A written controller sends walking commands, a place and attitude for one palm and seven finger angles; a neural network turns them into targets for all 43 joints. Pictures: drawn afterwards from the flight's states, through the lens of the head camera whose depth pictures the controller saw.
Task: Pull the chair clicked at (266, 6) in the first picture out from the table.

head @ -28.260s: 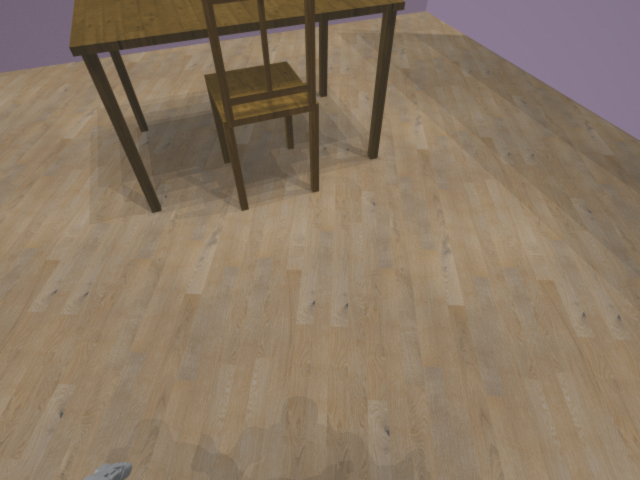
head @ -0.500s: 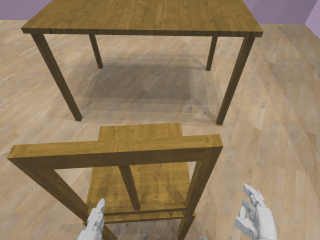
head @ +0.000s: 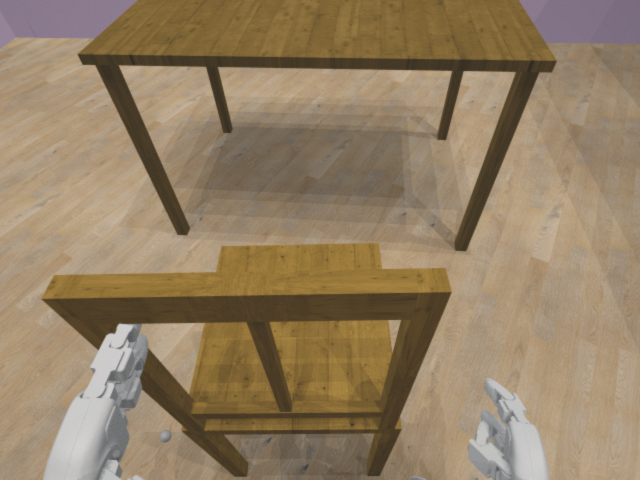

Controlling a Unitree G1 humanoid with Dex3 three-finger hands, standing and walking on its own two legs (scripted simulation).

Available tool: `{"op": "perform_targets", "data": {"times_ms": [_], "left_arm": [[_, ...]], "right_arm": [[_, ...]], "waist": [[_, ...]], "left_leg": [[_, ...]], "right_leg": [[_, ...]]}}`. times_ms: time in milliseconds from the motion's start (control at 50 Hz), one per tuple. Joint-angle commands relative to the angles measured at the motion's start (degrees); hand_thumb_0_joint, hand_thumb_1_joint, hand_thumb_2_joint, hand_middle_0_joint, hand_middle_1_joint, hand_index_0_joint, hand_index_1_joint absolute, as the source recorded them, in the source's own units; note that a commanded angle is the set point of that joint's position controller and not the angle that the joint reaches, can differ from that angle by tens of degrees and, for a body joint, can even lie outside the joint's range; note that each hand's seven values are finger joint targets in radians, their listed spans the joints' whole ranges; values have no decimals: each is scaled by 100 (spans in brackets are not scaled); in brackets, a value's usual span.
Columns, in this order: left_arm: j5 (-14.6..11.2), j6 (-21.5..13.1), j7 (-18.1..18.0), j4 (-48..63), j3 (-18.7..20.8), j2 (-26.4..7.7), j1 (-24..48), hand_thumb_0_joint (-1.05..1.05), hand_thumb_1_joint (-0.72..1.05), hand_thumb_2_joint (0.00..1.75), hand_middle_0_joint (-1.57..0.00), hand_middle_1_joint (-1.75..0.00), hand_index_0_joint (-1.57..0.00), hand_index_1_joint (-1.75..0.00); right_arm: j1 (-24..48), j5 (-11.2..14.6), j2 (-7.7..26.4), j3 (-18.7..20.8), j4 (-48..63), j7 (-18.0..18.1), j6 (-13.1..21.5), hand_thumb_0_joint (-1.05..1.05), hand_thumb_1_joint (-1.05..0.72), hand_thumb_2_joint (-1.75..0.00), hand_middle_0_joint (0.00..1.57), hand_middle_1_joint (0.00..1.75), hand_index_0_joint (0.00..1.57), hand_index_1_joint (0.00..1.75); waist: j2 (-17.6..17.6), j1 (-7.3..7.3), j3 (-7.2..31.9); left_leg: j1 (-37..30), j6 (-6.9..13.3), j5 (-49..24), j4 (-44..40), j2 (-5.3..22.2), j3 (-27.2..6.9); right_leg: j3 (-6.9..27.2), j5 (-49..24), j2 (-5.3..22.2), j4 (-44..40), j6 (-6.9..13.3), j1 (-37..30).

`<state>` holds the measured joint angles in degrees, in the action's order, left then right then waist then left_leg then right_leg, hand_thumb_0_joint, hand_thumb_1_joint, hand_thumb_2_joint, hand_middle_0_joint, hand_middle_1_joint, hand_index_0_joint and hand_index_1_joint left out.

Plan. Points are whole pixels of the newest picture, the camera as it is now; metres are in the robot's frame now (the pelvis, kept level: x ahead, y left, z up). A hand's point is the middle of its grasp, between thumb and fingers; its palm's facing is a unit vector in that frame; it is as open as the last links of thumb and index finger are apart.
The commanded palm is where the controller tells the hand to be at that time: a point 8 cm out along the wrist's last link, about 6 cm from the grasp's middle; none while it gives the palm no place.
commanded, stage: draw the hand back to the body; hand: left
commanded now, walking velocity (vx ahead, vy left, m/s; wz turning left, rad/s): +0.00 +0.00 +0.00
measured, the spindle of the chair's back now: (274, 370) +0.26 +0.09 -0.01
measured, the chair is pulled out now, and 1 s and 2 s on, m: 0.67 0.67 0.66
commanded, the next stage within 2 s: step back with the hand held close in 1.02 s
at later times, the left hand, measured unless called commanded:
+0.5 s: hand (117, 418) +0.16 +0.20 +0.11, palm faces +0.12 -0.86 -0.50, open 10.4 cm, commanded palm +0.14 +0.27 +0.22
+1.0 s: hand (101, 409) +0.16 +0.22 +0.12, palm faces +0.16 -0.80 -0.57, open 6.1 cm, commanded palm +0.15 +0.27 +0.24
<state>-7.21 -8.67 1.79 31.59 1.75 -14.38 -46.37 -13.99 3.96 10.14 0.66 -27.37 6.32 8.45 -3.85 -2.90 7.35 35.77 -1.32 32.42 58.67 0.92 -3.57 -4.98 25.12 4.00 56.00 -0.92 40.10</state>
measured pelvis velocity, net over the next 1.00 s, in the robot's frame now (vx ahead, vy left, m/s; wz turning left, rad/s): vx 0.02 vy -0.03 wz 0.00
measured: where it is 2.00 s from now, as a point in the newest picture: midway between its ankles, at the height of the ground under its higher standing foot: outside the picture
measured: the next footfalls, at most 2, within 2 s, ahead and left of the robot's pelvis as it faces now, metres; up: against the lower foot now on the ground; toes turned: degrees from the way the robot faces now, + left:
right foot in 1.96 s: -0.07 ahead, -0.13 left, +0.00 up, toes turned -2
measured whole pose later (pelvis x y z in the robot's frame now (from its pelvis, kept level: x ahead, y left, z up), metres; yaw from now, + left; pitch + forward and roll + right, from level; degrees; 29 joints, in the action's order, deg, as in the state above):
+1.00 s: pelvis +0.02 -0.03 +0.06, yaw +0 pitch -3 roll +0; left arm -2.0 9.8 -5.8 21.3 7.2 -26.5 -35.9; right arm -9.3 2.4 14.0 -2.2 -40.1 6.7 16.1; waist -6.0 -4.9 -4.2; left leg 5.9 -3.4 19.9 28.6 2.8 -3.3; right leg -6.2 16.3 1.8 31.5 1.1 12.3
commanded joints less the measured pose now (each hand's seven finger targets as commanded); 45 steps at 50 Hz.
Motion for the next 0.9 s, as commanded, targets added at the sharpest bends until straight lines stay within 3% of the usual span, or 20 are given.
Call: {"op": "perform_targets", "data": {"times_ms": [0,20,60,120,200,220,260,300,320,380,460,480,520,600,620,640,680,720,780,880], "left_arm": [[559,437,-877,1412,538,-710,-54,0,-22,36,-4,-7,-4,-7],[590,539,-987,1322,848,-998,127,0,-19,37,-5,-8,-5,-8],[584,624,-1104,1084,1034,-1052,279,0,-12,41,-6,-9,-6,-9],[571,660,-1215,1104,1426,-1410,698,0,-1,46,-7,-11,-7,-11],[538,563,-1263,1246,1670,-1560,1165,0,14,53,-10,-14,-10,-14],[525,571,-1292,1271,1864,-1758,1358,0,17,55,-10,-15,-10,-15],[504,545,-1297,1239,1956,-1730,1355,0,25,58,-11,-16,-11,-16],[491,515,-1314,1458,2093,-1870,1549,0,32,62,-12,-18,-12,-18],[503,511,-1356,1511,2252,-2060,1714,0,36,64,-13,-19,-13,-19],[472,521,-1368,1625,2347,-2070,1748,0,47,69,-14,-21,-14,-21],[472,526,-1426,1760,2587,-2332,2061,0,61,76,-16,-24,-16,-24],[460,538,-1437,1743,2660,-2390,2080,0,65,78,-16,-25,-16,-25],[471,556,-1465,1769,2814,-2632,2321,0,72,81,-18,-26,-18,-26],[468,523,-1507,1899,2989,-2847,2613,0,86,88,-19,-29,-19,-29],[482,539,-1528,1911,3100,-3024,2730,0,90,90,-20,-30,-20,-30],[473,551,-1523,1854,3009,-2873,2645,0,90,90,-20,-30,-20,-30],[468,533,-1494,1869,2972,-2820,2594,0,90,90,-20,-30,-20,-30],[472,550,-1481,1795,3004,-2851,2582,0,90,90,-20,-30,-20,-30],[472,522,-1462,1833,2913,-2737,2566,0,90,90,-20,-30,-20,-30],[484,500,-1456,1871,2872,-2703,2650,0,90,90,-20,-30,-20,-30]], "right_arm": [[470,-163,566,95,851,201,242,0,-90,-90,20,30,20,30],[557,-157,556,72,756,247,226,0,-90,-90,20,30,20,30],[645,-186,540,-4,645,288,227,0,-90,-90,20,30,20,30],[800,-185,546,-62,501,308,294,0,-90,-90,20,30,20,30],[873,-213,582,-119,369,271,478,0,-90,-90,20,30,20,30],[878,-219,607,-126,305,278,516,0,-90,-90,20,30,20,30],[898,-237,614,-117,232,254,600,0,-90,-90,20,30,20,30],[914,-252,652,-111,165,230,703,0,-90,-90,20,30,20,30],[844,-260,684,-118,93,229,734,0,-90,-90,20,30,20,30],[934,-266,703,-105,1,194,851,0,-90,-90,20,30,20,30],[943,-250,770,-99,-144,171,959,0,-90,-90,20,30,20,30],[940,-243,774,-92,-176,162,977,0,-90,-90,20,30,20,30],[911,-218,825,-84,-248,160,995,0,-90,-90,20,30,20,30],[890,-193,867,-78,-313,140,1043,0,-90,-90,20,30,20,30],[847,-180,895,-80,-359,145,1048,0,-90,-90,20,30,20,30],[906,-178,864,-88,-351,143,1056,0,-90,-90,20,30,20,30],[917,-193,889,-83,-361,108,1087,0,-90,-90,20,30,20,30],[979,-178,887,-83,-385,96,1091,0,-90,-90,20,30,20,30],[980,-189,882,-74,-391,86,1102,0,-90,-90,20,30,20,30],[1006,-188,875,-89,-396,87,1112,0,-90,-90,20,30,20,30]], "waist": [[54,70,369],[65,26,262],[168,11,-54],[-144,-35,-308],[-433,-48,-404],[-474,-65,-402],[-373,-76,-331],[-500,-87,-207],[-747,-114,-113],[-650,-124,-69],[-694,-125,114],[-568,-129,114],[-765,-116,187],[-633,-130,317],[-898,-130,383],[-848,-119,209],[-588,-140,370],[-838,-150,370],[-576,-135,389],[-623,-132,361]], "left_leg": [[-618,139,-1971,-1603,130,178],[-715,138,-1971,-1701,137,168],[-915,120,-1826,-2024,158,142],[-1208,106,-1774,-2355,148,170],[-1703,94,-1738,-2748,154,180],[-1721,83,-1763,-2815,143,161],[-1966,87,-1862,-2952,144,180],[-2161,100,-2043,-3044,130,223],[-2198,85,-2127,-3123,112,203],[-2409,93,-2465,-3202,120,246],[-2601,113,-2743,-3248,104,264],[-2624,118,-2833,-3241,109,263],[-2688,125,-2891,-3226,91,282],[-2781,141,-3020,-3251,98,267],[-2804,135,-3033,-3250,84,261],[-2769,136,-3092,-3251,76,264],[-2869,146,-3269,-3223,106,251],[-2857,139,-3236,-3245,93,261],[-2938,157,-3322,-3227,107,285],[-2931,162,-3257,-3255,100,304]], "right_leg": [[-24,-1322,78,-1495,270,-1892],[-23,-1302,60,-1662,293,-2002],[-57,-1167,56,-1892,285,-2139],[7,-1081,48,-2330,301,-2410],[37,-1008,38,-2677,307,-2594],[37,-1034,25,-2772,329,-2730],[59,-1135,7,-2839,306,-2832],[90,-1368,9,-2894,291,-2997],[71,-1451,37,-2913,314,-3157],[105,-1860,13,-2924,286,-3283],[117,-2220,51,-2941,260,-3486],[118,-2323,41,-2950,253,-3504],[162,-2413,77,-2988,249,-3559],[119,-2524,92,-2901,222,-3600],[164,-2542,122,-2898,234,-3643],[162,-2631,103,-2893,238,-3578],[103,-2816,101,-2812,225,-3646],[137,-2749,128,-2844,222,-3673],[112,-2902,114,-2836,203,-3654],[137,-2849,128,-2861,200,-3639]]}}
